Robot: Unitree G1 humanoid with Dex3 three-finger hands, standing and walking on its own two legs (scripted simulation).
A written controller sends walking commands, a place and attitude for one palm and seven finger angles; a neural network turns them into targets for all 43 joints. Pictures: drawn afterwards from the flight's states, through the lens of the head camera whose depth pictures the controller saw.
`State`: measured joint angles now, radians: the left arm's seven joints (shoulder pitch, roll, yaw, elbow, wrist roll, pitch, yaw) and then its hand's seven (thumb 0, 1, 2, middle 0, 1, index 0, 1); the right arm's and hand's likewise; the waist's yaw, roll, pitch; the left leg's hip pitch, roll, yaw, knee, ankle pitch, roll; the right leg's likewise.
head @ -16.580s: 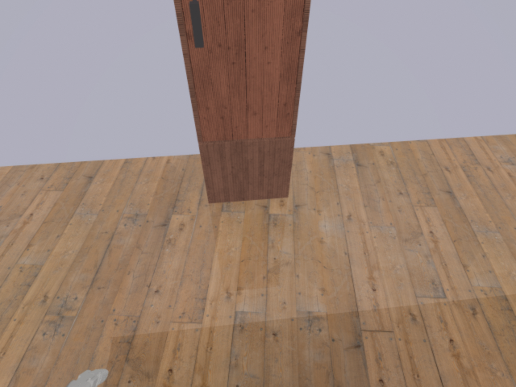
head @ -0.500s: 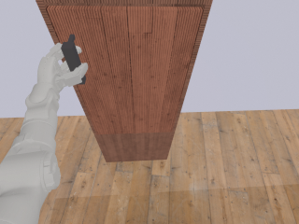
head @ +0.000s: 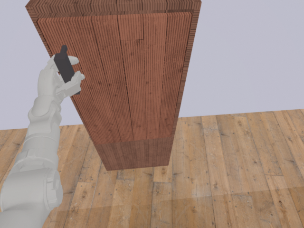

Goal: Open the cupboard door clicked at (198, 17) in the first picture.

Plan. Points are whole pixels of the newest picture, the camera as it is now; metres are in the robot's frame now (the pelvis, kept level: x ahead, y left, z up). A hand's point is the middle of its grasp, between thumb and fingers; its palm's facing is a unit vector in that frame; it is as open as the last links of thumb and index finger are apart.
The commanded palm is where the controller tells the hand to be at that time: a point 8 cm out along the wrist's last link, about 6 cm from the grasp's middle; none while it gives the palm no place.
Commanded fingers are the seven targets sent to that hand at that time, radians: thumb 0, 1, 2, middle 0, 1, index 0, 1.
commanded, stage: pull the door open along its arc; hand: left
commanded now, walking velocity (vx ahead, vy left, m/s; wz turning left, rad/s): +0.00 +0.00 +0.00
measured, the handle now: (69, 70) +0.51 +0.21 +0.14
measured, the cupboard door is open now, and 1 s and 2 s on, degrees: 2 44 41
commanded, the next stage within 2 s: open thumb and fingers to let go in 0.78 s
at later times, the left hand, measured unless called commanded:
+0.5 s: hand (96, 129) +0.31 +0.11 +0.14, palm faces +0.17 -0.98 +0.08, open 6.7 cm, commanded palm +0.24 +0.17 +0.14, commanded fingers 0.00 0.90 0.90 -0.40 -1.35 -0.40 -1.35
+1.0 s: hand (127, 149) +0.26 +0.04 +0.14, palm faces +0.41 -0.91 +0.00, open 7.0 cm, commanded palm +0.20 +0.09 +0.14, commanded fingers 0.00 0.41 0.69 -0.37 -1.30 -0.37 -1.30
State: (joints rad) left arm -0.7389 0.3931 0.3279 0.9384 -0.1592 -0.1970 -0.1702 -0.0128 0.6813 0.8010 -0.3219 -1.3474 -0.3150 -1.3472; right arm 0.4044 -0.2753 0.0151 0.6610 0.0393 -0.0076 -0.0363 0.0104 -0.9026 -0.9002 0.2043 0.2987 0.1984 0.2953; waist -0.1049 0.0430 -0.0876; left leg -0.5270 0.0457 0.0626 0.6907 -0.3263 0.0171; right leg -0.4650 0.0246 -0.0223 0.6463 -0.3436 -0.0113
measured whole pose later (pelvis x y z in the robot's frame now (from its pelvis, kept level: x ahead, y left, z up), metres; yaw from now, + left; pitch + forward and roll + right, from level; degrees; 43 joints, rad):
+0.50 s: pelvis +0.03 -0.01 +0.01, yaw +1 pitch +1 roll +0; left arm 0.08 0.04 0.01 -0.18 -0.17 0.16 0.14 0.02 0.63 0.70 -0.27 -1.31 -0.30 -1.27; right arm 0.15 -0.21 0.03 0.54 0.03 -0.01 0.01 0.01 -0.90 -0.90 0.20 0.30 0.20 0.29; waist 0.01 0.05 -0.10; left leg -0.26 0.03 0.06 0.55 -0.31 -0.01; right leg -0.21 0.02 -0.02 0.55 -0.36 -0.03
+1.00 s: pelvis +0.01 -0.06 +0.01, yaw +5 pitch -3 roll +1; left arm 0.24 -0.06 -0.26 -0.38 -0.01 0.23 0.49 0.01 0.56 0.76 -0.32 -1.28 -0.31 -1.29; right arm 0.13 -0.21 0.03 0.63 -0.04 0.10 0.00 0.02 -0.90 -0.90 0.20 0.30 0.20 0.30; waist 0.02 0.08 -0.03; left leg -0.23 0.04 -0.04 0.58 -0.30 -0.02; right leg -0.15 0.04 -0.11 0.57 -0.38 -0.08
